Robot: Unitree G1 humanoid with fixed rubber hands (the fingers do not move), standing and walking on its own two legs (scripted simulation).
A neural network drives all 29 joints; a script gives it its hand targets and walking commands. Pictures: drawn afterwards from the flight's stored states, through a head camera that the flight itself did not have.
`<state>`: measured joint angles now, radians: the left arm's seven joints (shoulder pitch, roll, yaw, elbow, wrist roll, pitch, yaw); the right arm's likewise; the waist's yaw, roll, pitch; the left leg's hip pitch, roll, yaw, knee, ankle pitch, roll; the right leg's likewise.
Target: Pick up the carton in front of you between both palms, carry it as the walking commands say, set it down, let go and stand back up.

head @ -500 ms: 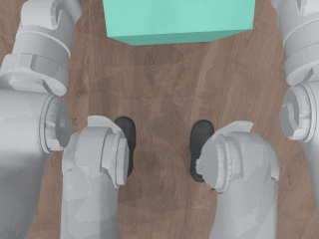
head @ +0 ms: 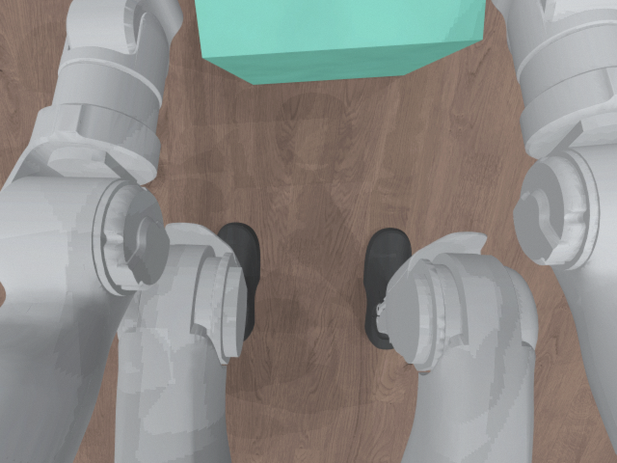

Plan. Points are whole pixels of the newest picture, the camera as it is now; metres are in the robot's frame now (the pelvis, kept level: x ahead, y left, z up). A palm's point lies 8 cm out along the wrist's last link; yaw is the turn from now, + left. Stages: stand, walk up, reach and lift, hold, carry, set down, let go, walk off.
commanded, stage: reach and lift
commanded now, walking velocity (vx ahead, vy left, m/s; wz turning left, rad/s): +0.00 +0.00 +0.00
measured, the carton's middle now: out of the picture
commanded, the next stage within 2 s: none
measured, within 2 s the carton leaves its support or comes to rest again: leaves its support in 0.18 s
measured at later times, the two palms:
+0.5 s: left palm out of the picture +0.53 +0.13 -0.01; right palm out of the picture +0.53 -0.17 -0.01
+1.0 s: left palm out of the picture +0.49 +0.14 +0.13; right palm out of the picture +0.49 -0.16 +0.13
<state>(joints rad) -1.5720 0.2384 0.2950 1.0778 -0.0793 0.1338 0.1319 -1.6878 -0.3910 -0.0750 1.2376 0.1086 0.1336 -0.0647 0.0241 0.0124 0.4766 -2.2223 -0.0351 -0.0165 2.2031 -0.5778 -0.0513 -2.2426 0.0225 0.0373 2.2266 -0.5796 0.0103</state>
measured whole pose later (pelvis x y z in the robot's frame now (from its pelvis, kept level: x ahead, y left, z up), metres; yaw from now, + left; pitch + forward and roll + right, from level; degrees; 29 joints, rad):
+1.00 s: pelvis +0.02 +0.01 +0.17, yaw -2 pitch +42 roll +1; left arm -0.94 -0.07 0.49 0.57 0.22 0.44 0.05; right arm -0.98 0.00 -0.43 0.63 -0.23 0.44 -0.01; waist 0.01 0.00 -0.20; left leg -1.85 -0.05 -0.05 1.61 -0.49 -0.05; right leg -1.87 0.05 0.06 1.62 -0.48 0.03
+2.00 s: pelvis +0.09 +0.01 +0.40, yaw -3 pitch +0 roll +0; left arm -0.29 -0.16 0.28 0.38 0.26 0.56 0.00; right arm -0.28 0.16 -0.27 0.37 -0.26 0.56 -0.01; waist 0.00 0.00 -0.06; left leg -0.28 -0.02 -0.07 0.51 -0.24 -0.01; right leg -0.28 0.01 0.06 0.51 -0.23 0.01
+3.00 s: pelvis +0.10 +0.01 +0.41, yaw -3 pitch -6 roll +0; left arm -0.26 -0.15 0.22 0.26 0.28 0.69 -0.02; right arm -0.25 0.15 -0.22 0.25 -0.28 0.70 0.01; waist 0.00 0.00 0.03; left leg -0.06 -0.01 -0.07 0.36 -0.20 -0.01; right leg -0.07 0.01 0.07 0.36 -0.19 0.01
